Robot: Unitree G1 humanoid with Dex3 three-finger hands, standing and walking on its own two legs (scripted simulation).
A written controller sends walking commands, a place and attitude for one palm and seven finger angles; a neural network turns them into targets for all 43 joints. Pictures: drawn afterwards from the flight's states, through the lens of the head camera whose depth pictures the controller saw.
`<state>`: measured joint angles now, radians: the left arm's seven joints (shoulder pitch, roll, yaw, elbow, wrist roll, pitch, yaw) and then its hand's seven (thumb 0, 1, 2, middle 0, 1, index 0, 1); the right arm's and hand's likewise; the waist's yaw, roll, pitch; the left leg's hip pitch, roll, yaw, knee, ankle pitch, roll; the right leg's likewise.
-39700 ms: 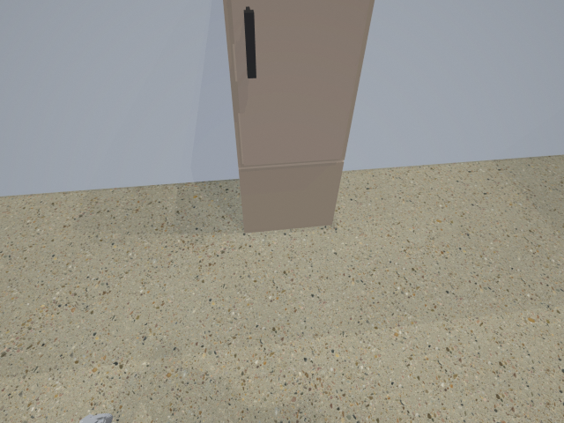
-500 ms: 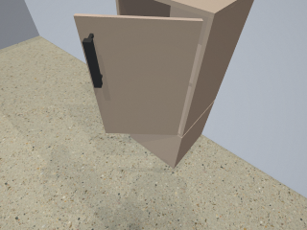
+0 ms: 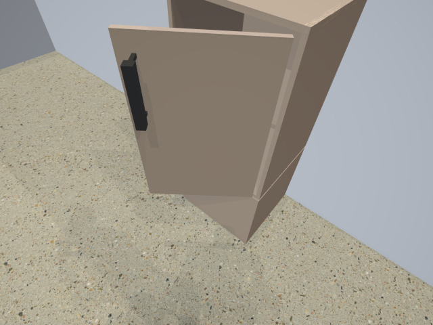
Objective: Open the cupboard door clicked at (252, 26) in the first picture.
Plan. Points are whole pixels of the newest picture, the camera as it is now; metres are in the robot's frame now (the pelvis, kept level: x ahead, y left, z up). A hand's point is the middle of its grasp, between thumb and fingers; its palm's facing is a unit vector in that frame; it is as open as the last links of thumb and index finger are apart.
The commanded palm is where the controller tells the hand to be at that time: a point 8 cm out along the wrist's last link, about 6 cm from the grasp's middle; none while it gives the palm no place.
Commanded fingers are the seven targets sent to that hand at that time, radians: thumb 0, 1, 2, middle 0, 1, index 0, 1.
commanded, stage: look again from close up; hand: left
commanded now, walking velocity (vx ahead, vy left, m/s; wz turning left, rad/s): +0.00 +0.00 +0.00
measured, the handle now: (137, 93) +0.58 +0.23 +0.11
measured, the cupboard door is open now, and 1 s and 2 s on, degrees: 39 39 39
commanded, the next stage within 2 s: raise the hand with hooked fingers in 0.04 s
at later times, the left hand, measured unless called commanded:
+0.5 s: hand (122, 301) +0.17 +0.17 -0.02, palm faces +0.02 -1.00 -0.03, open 8.3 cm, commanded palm +0.12 +0.25 -0.02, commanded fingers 0.00 0.46 0.71 -0.23 -0.58 -0.23 -0.58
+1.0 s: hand (77, 266) +0.19 +0.24 +0.05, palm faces +0.13 -0.99 -0.06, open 11.2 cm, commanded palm +0.16 +0.28 +0.04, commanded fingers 0.00 -0.13 0.46 -0.27 -0.96 -0.27 -0.96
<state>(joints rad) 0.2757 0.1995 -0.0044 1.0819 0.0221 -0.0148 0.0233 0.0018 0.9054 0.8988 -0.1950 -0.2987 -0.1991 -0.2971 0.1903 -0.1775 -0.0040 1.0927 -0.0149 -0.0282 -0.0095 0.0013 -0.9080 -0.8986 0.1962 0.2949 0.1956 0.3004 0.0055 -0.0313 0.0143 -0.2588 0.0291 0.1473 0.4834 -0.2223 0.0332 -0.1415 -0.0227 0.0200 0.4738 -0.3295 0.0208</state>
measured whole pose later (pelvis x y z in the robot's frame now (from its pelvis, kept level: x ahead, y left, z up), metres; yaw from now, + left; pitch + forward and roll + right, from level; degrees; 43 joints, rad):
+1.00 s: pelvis -0.03 -0.03 -0.04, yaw +4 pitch +7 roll -1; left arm 0.25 0.35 0.39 0.11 -0.40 -0.25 -0.40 0.00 0.10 0.56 -0.26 -0.82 -0.26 -0.81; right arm 0.33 -0.24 0.02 0.60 0.04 -0.22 -0.08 0.01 -0.90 -0.90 0.20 0.30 0.20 0.30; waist -0.01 0.03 -0.10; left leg -0.65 0.07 0.04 0.85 -0.32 0.00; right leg -0.49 0.02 -0.06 0.85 -0.48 -0.02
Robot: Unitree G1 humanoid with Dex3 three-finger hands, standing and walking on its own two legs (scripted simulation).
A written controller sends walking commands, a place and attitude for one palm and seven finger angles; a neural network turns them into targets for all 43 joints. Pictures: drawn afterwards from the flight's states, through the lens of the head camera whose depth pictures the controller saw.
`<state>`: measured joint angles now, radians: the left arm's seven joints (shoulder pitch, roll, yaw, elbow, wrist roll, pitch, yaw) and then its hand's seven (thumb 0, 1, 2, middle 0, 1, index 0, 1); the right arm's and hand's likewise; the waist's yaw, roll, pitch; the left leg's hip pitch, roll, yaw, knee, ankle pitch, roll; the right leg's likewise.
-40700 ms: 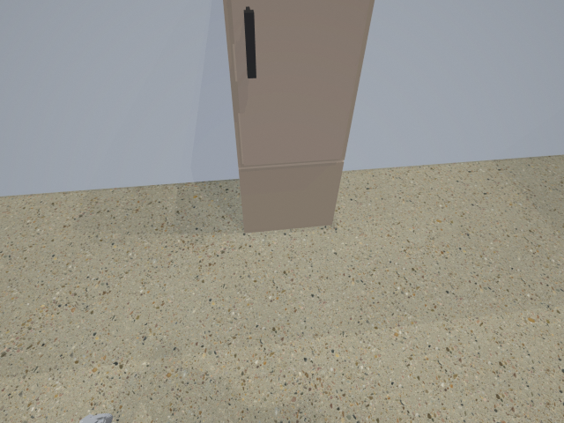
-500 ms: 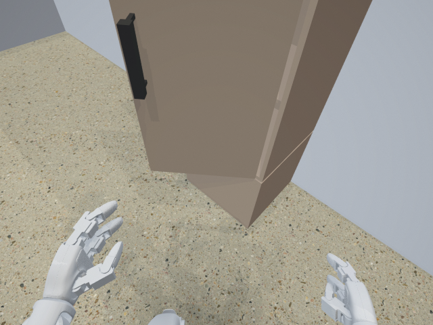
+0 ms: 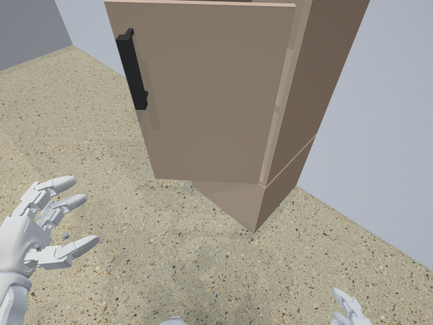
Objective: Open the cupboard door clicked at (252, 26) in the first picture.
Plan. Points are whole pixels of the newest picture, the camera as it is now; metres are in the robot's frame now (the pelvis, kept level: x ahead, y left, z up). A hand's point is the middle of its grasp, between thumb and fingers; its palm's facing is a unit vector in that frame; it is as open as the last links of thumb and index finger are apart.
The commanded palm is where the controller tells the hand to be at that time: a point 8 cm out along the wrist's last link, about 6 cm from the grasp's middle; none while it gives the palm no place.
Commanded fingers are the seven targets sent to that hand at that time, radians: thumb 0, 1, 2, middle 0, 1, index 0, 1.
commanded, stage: raise the hand with hooked fingers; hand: left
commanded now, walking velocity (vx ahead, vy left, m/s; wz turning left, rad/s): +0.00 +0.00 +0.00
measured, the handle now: (136, 71) +0.62 +0.22 +0.15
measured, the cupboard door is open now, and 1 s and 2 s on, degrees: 39 39 39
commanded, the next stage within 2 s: move the hooked fingers beside the handle in 1.24 s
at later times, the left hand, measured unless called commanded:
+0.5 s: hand (21, 209) +0.26 +0.31 +0.13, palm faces +0.02 -1.00 -0.05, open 13.8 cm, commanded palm +0.23 +0.35 +0.15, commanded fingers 0.00 -0.50 0.30 -0.30 -1.20 -0.30 -1.20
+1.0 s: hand (20, 190) +0.27 +0.29 +0.17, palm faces +0.01 -1.00 -0.05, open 14.0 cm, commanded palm +0.24 +0.35 +0.18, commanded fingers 0.00 -0.50 0.30 -0.30 -1.20 -0.30 -1.20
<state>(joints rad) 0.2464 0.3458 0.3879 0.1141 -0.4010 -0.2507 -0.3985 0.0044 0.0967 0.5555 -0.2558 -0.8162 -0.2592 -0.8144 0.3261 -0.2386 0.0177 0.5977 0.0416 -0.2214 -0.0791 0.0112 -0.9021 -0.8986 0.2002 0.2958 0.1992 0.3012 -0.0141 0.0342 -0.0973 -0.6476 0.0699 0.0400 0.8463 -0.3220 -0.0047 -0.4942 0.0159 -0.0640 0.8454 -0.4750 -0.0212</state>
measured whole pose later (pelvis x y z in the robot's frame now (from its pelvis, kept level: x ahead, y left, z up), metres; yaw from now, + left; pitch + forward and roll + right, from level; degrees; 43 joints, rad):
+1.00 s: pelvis -0.01 +0.02 +0.03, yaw +2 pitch +0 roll -2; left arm -0.10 0.46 0.42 0.27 -0.35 -0.02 -0.51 -0.01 -0.50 0.30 -0.30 -1.20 -0.30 -1.20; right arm 0.28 -0.28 0.06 0.60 0.07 -0.22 -0.11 0.01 -0.90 -0.90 0.20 0.30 0.20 0.30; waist 0.02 0.04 -0.02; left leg -0.39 0.03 0.03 0.58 -0.19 0.02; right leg -0.21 0.00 -0.08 0.55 -0.32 0.00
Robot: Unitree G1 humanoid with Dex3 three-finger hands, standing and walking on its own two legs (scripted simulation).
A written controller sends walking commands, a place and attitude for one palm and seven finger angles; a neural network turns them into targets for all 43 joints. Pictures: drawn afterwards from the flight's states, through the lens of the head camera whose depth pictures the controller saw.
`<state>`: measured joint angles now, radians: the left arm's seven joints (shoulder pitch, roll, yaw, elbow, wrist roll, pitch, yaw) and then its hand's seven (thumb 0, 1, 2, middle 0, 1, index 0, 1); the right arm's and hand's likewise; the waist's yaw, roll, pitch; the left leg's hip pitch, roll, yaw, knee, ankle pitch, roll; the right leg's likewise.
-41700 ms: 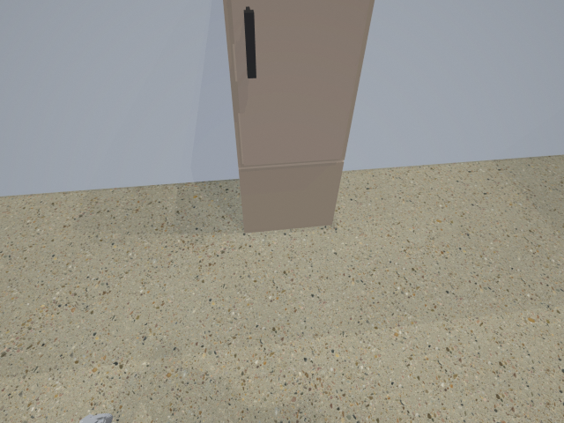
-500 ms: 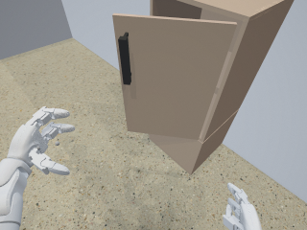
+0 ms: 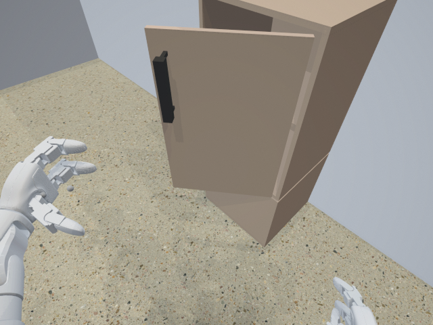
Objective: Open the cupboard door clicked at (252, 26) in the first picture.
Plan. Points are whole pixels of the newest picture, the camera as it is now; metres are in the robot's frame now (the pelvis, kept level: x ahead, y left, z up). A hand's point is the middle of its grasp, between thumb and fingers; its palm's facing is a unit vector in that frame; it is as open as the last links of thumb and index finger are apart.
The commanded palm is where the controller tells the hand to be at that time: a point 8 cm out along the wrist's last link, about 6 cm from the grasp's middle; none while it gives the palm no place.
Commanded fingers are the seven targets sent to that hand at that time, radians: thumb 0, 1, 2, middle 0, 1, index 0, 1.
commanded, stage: raise the hand with hooked fingers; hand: left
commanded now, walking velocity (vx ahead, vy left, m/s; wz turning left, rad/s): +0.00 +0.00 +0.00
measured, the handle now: (166, 88) +0.64 +0.18 +0.12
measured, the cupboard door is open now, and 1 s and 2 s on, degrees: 39 39 39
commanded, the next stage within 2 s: move the hooked fingers beside the handle in 0.24 s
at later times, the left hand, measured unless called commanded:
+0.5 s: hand (87, 172) +0.32 +0.25 +0.14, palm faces +0.01 -1.00 -0.01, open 14.0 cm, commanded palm +0.30 +0.30 +0.14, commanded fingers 0.00 -0.50 0.30 -0.30 -1.20 -0.30 -1.20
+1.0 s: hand (110, 139) +0.41 +0.24 +0.14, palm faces -0.04 -1.00 +0.00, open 14.0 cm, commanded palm +0.39 +0.30 +0.13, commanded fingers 0.00 -0.50 0.30 -0.30 -1.20 -0.30 -1.20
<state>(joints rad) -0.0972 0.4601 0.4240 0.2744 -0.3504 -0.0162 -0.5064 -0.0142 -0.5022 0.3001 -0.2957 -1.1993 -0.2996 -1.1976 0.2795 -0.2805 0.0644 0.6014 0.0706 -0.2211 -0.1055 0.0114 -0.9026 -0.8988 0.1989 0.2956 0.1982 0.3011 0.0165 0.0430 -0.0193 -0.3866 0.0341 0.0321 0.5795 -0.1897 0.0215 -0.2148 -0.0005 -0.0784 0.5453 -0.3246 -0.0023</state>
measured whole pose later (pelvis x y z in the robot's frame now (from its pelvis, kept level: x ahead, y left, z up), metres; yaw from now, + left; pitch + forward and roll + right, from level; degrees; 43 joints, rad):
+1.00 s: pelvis +0.02 +0.00 -0.01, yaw -1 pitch +4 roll -1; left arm -0.49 0.48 0.39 0.67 -0.27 -0.08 -0.45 -0.01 -0.50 0.30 -0.29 -1.20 -0.30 -1.20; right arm 0.30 -0.28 0.05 0.64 0.07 -0.12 -0.10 0.01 -0.90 -0.90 0.20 0.30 0.20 0.30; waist -0.02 0.03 -0.05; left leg -0.48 0.04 0.05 0.64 -0.24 0.02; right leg -0.31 0.00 -0.06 0.61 -0.37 0.00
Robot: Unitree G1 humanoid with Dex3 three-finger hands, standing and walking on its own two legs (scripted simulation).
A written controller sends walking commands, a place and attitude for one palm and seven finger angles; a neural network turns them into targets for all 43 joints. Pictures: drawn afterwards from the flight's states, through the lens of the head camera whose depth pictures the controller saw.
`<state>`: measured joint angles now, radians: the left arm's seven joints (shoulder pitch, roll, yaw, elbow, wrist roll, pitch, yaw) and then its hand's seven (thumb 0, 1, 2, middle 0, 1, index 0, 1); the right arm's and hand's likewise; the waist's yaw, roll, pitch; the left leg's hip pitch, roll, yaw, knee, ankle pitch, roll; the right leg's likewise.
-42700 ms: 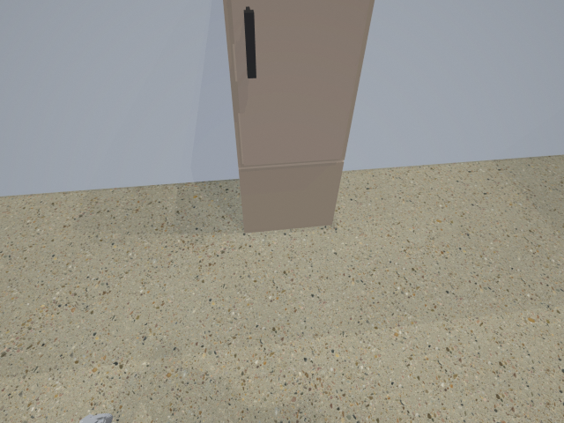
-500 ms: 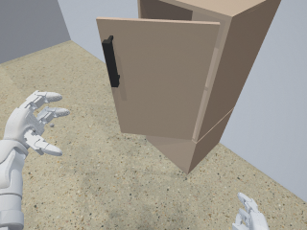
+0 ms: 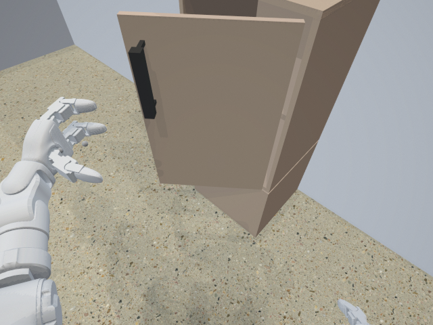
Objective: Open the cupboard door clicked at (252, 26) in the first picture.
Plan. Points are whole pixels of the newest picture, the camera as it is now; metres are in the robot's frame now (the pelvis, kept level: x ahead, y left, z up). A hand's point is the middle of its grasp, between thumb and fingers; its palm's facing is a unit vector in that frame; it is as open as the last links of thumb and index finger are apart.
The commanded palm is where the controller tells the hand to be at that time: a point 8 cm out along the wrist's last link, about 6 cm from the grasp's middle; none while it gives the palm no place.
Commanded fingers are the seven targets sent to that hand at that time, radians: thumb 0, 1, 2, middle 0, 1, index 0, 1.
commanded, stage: move the hooked fingers beside the handle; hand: left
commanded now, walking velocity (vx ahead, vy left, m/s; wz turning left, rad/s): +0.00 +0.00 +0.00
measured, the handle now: (146, 81) +0.61 +0.19 +0.12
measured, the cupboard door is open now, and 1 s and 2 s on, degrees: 39 39 39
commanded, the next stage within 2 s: none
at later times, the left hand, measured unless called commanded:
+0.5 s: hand (107, 110) +0.48 +0.24 +0.14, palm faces -0.03 -1.00 +0.00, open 14.0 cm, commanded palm +0.46 +0.30 +0.13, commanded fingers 0.00 -0.50 0.30 -0.30 -1.20 -0.30 -1.20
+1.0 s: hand (116, 87) +0.56 +0.24 +0.14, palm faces -0.02 -1.00 +0.01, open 14.0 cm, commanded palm +0.55 +0.29 +0.13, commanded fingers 0.00 -0.50 0.30 -0.30 -1.20 -0.30 -1.20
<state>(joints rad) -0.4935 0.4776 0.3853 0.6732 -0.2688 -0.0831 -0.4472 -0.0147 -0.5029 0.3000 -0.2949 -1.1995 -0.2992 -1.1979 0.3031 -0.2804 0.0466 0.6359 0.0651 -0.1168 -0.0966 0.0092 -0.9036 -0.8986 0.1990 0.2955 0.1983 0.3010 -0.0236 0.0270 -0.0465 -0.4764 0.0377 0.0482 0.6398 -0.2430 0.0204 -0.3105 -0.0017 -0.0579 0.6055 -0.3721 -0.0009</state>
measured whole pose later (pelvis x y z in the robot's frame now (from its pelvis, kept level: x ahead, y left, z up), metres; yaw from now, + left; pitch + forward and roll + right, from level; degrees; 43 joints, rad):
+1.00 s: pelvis +0.01 +0.01 -0.02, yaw -2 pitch +19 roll -4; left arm -1.18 0.84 0.45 1.38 -0.05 -0.19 -0.43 -0.01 -0.50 0.30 -0.29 -1.20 -0.30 -1.20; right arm 0.45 -0.30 0.05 0.66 0.01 0.04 -0.07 0.00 -0.90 -0.90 0.20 0.30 0.20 0.30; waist -0.22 0.02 -0.07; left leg -0.84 0.08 0.04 0.82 -0.31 0.03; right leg -0.65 0.04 -0.05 0.73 -0.41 0.01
